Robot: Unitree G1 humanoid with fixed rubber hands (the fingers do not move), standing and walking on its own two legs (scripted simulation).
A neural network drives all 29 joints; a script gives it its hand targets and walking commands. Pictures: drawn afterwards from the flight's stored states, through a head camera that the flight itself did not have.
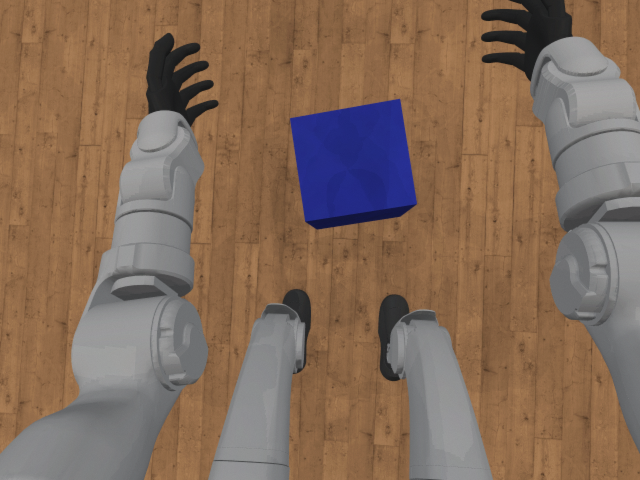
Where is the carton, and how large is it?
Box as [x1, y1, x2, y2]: [290, 99, 416, 229]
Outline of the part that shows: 399,99 290,118 302,203 306,222 317,229 399,216 416,204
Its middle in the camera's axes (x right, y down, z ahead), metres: +0.07 -0.14 +0.85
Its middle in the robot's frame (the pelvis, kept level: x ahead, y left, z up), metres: +0.52 +0.01 -0.52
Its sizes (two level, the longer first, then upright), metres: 0.210 0.200 0.250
